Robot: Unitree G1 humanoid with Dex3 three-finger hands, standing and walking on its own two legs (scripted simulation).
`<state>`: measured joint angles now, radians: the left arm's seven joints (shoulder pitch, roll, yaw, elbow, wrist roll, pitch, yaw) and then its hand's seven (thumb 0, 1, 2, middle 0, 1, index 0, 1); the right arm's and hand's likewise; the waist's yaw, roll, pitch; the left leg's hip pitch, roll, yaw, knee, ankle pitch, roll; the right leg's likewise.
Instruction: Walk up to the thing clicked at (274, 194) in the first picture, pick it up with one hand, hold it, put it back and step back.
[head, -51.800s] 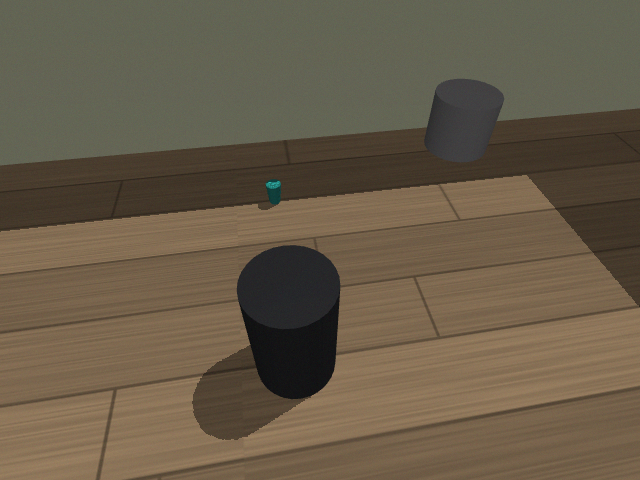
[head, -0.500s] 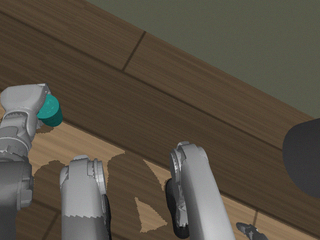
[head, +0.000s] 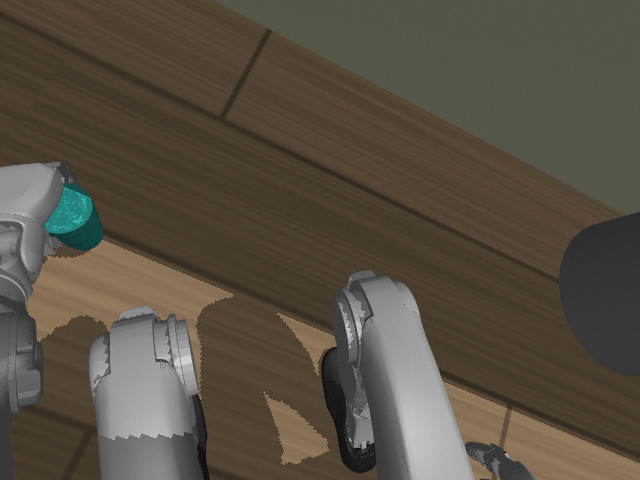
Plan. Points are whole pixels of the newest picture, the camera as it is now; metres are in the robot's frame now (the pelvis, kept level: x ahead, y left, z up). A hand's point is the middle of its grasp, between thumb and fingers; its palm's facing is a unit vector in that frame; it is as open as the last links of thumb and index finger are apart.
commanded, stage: rest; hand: left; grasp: from above
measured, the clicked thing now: (74, 222) +0.46 +0.27 -0.23
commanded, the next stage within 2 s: open in 0.80 s
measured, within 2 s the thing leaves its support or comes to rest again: rests again in 0.50 s
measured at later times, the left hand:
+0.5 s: hand (54, 225) +0.46 +0.29 -0.22, palm faces -0.44 -0.10 -0.89, open 9.2 cm
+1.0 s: hand (52, 225) +0.46 +0.30 -0.23, palm faces -0.43 -0.10 -0.90, open 9.1 cm
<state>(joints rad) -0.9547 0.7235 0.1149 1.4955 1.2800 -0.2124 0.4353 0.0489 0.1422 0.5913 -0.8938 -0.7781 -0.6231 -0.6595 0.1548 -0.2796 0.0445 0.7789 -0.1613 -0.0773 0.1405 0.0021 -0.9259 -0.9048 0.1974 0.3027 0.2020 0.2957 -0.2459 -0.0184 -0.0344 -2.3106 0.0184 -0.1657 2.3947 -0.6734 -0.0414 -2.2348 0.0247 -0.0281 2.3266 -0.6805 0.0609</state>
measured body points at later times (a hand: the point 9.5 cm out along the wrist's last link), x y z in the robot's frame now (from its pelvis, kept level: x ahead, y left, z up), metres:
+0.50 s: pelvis +0.00 +0.00 -0.02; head +0.25 +0.08 +0.34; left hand +0.47 +0.29 -0.17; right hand +0.04 -0.27 -0.12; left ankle +0.08 +0.14 -0.30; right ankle +0.10 -0.13 -0.30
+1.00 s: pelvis +0.00 +0.01 -0.03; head +0.24 +0.09 +0.34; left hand +0.48 +0.30 -0.17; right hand +0.03 -0.26 -0.11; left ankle +0.08 +0.14 -0.30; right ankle +0.10 -0.13 -0.30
